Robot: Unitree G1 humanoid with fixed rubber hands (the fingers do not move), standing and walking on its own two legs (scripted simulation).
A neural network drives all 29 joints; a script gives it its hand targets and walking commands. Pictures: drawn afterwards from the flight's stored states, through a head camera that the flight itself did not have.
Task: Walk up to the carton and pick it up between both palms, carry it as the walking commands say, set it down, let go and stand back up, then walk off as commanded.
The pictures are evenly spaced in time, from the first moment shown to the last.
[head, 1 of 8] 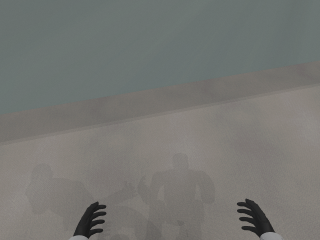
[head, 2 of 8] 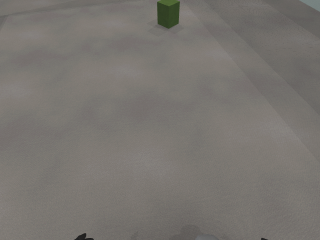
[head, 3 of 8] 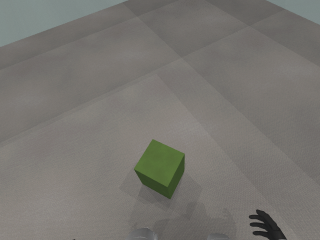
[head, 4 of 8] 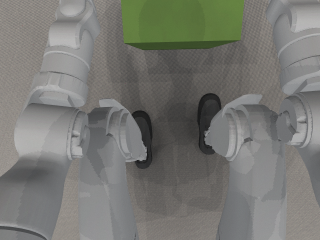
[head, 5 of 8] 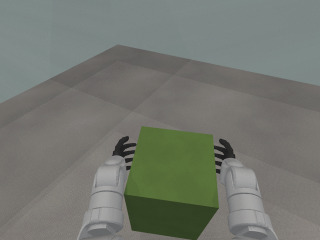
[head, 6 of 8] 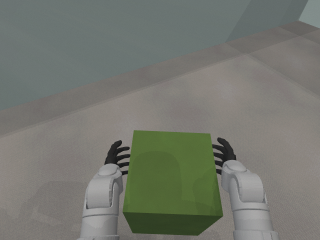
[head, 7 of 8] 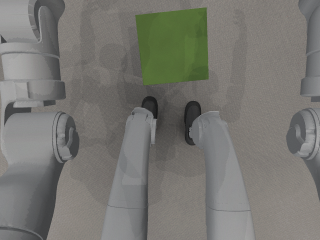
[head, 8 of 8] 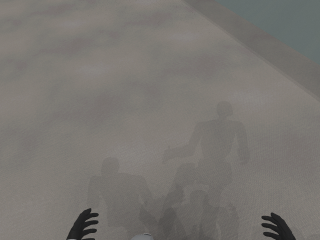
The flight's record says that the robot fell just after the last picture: no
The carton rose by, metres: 0.64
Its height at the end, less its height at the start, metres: +0.00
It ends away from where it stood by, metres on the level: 1.33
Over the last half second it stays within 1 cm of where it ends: yes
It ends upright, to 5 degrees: yes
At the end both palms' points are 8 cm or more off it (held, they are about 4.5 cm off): yes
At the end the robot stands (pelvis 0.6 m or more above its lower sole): yes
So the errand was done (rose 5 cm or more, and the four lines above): yes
